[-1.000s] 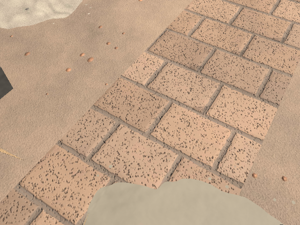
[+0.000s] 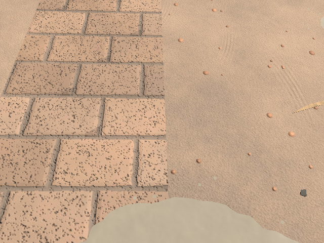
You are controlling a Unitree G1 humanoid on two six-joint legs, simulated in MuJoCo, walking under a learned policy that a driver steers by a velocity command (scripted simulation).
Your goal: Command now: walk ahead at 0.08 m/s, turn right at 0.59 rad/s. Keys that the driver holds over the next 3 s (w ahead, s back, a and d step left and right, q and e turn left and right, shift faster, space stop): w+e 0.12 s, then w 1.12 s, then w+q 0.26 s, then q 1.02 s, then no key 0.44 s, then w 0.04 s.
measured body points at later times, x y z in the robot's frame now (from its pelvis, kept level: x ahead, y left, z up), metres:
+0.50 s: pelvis +0.10 -0.06 +0.00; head +0.12 -0.07 +0.45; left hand +0.30 +0.16 -0.10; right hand +0.05 -0.32 -0.14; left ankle +0.02 +0.09 -0.69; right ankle +0.10 -0.14 -0.74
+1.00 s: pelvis +0.37 -0.08 -0.01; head +0.40 -0.08 +0.44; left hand +0.39 +0.18 -0.16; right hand +0.48 -0.36 -0.12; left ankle +0.47 -0.04 -0.73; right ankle +0.16 -0.16 -0.65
